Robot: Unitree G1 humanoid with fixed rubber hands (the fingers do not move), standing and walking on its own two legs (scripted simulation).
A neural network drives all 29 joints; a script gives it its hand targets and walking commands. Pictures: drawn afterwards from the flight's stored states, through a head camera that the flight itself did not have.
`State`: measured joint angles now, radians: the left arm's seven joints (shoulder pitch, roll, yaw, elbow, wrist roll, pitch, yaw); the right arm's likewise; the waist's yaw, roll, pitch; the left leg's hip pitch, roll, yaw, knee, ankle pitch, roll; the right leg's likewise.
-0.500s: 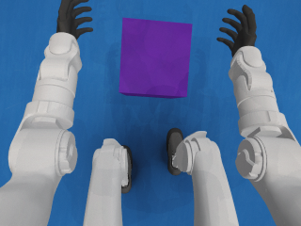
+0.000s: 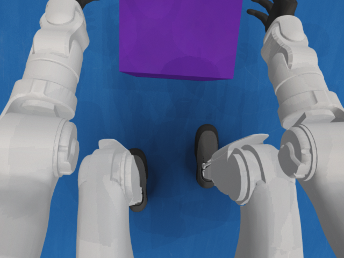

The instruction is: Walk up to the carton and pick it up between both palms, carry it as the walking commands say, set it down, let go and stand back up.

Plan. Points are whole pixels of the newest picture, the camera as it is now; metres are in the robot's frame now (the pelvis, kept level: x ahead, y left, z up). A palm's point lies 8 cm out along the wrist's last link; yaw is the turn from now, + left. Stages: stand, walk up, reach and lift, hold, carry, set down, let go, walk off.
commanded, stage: reach and lift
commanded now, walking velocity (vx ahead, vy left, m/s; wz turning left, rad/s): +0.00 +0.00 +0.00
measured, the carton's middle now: (175, 28) +0.54 -0.02 -0.27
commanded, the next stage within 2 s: none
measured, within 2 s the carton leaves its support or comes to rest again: leaves its support in 1.68 s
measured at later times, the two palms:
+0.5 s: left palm (81, 8) +0.56 +0.15 -0.21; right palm (271, 18) +0.53 -0.20 -0.20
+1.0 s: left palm (98, 6) +0.56 +0.12 -0.20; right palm (254, 15) +0.54 -0.17 -0.20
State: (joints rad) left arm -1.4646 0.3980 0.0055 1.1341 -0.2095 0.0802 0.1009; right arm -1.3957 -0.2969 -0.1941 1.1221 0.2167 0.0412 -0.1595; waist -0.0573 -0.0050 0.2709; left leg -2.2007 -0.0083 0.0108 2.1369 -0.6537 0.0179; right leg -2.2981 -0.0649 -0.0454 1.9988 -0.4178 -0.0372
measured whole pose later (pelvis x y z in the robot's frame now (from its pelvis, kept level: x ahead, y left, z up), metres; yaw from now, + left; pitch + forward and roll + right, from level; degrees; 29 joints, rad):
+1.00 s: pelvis +0.00 +0.00 -0.03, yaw +0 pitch +38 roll -1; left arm -1.56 0.32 -0.06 1.16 -0.22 0.05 0.13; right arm -1.55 -0.30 -0.10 1.26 0.27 -0.02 -0.18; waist -0.05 0.00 0.39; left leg -2.23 -0.01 0.02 2.23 -0.66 0.03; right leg -2.32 -0.06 -0.03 2.08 -0.42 -0.02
